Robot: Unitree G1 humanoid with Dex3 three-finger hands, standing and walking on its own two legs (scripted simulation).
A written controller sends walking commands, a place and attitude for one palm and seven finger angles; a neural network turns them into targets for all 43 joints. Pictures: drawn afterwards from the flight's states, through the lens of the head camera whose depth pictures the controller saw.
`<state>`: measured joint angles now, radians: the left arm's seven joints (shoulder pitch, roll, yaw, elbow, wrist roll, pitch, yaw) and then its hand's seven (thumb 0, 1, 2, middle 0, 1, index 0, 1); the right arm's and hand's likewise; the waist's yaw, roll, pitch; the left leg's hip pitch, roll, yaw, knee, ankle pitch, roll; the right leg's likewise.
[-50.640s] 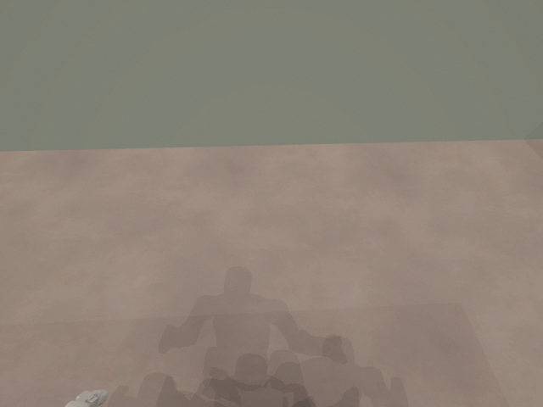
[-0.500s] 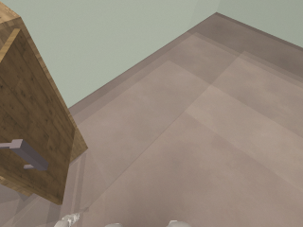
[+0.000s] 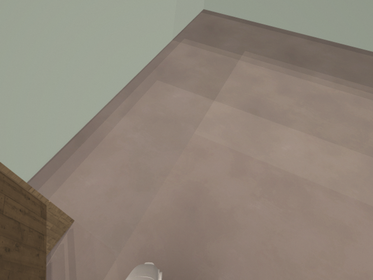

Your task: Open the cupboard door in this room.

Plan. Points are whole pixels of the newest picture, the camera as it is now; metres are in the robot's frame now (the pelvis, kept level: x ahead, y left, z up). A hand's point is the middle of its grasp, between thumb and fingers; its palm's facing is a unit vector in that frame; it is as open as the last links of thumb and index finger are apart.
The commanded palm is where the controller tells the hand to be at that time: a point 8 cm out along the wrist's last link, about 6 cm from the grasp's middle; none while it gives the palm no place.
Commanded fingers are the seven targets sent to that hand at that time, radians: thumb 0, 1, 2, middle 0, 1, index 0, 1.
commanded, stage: walk to a spot facing it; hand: left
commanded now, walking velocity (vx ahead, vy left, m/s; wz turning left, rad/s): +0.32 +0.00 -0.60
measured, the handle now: out of the picture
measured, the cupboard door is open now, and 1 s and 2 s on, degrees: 47 47 47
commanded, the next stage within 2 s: turn to face it in 1.34 s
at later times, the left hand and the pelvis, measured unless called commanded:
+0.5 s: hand (169, 175) +0.41 +0.09 -0.16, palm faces -0.39 -0.90 -0.22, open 7.4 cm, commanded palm none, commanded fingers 0.00 0.90 0.90 -0.20 -0.30 -0.20 -0.30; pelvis +0.19 -0.04 -0.02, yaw -18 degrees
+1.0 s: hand (178, 172) +0.45 +0.06 -0.19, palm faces -0.34 -0.93 -0.17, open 7.3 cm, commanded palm none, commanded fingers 0.00 0.90 0.90 -0.20 -0.30 -0.20 -0.30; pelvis +0.42 -0.12 -0.02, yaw -26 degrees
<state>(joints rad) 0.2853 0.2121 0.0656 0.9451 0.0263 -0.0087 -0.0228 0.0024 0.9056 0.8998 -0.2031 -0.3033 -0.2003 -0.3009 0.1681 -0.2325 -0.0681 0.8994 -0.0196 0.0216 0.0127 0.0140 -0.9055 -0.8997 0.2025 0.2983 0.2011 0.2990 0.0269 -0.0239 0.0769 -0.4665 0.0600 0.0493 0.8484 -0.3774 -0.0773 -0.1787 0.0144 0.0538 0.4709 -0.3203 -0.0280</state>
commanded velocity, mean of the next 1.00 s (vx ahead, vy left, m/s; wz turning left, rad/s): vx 0.36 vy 0.00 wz -0.33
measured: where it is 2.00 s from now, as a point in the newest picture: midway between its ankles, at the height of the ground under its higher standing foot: (255, 184)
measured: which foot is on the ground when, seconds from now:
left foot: up 0.00-0.08, down 0.10-0.50, up 0.52-0.96, down 0.98-1.00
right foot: down 0.00-0.08, up 0.10-0.50, down 0.52-0.98, up 1.00-1.00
